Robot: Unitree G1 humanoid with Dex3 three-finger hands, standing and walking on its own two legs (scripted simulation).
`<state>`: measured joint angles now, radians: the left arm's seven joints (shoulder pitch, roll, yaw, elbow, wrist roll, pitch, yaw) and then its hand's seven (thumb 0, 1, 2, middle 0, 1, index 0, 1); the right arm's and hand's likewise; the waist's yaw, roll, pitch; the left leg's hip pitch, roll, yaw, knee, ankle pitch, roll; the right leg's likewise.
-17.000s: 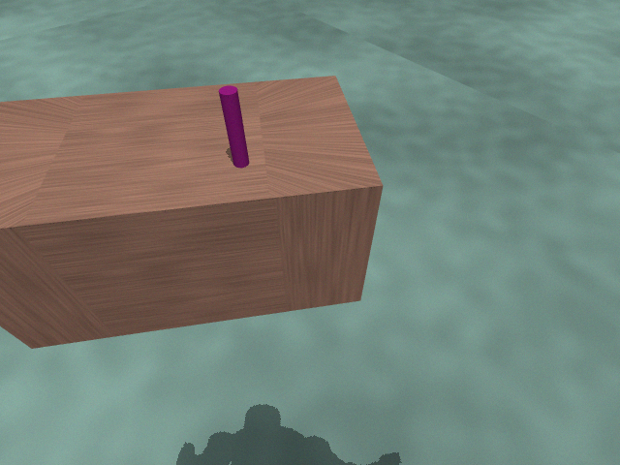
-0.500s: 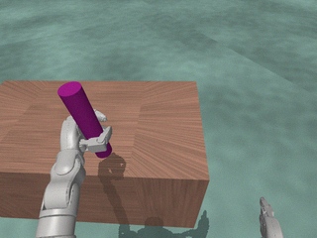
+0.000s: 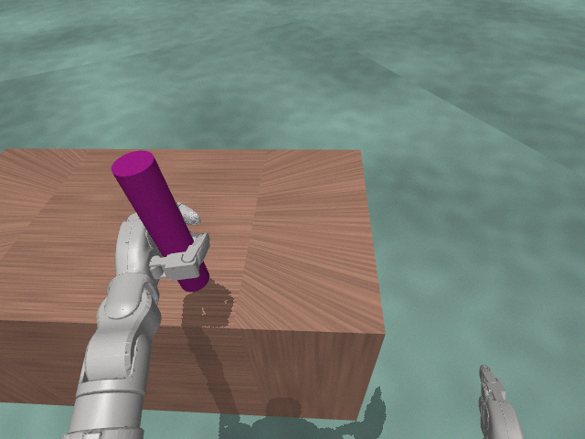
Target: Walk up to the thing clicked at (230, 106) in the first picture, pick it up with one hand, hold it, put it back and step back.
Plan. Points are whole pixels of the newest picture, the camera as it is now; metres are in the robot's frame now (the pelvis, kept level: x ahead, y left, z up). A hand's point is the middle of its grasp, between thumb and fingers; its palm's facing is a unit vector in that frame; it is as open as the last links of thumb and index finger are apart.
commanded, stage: hold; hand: left
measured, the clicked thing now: (169, 231) +0.32 +0.18 +0.16
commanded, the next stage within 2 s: crouch in 1.50 s
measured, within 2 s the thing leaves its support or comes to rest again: neither
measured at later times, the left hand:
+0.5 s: hand (186, 240) +0.33 +0.17 +0.13, palm faces +0.17 -0.99 +0.01, open 6.0 cm
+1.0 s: hand (186, 243) +0.33 +0.17 +0.13, palm faces +0.17 -0.99 +0.00, open 5.9 cm
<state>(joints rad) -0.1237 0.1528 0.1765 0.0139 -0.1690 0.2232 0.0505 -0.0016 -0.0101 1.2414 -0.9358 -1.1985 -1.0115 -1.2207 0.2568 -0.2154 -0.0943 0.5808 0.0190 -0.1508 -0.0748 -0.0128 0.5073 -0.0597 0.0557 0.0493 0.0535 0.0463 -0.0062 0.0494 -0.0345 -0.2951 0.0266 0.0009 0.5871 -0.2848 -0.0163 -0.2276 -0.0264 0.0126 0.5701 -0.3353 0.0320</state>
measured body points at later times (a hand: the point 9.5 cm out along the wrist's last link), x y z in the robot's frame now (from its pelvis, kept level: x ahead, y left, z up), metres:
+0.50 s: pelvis +0.00 +0.00 +0.00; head -0.01 -0.01 +0.45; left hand +0.32 +0.22 +0.13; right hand +0.16 -0.26 -0.07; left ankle +0.02 +0.13 -0.73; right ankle -0.02 -0.14 -0.73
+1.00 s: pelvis +0.00 +0.00 +0.00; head -0.01 -0.02 +0.45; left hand +0.32 +0.22 +0.13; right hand +0.17 -0.25 -0.08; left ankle +0.02 +0.13 -0.73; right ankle -0.02 -0.14 -0.73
